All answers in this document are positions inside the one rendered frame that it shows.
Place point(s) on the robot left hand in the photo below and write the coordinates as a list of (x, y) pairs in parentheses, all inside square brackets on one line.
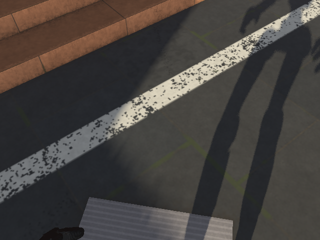
[(71, 233)]

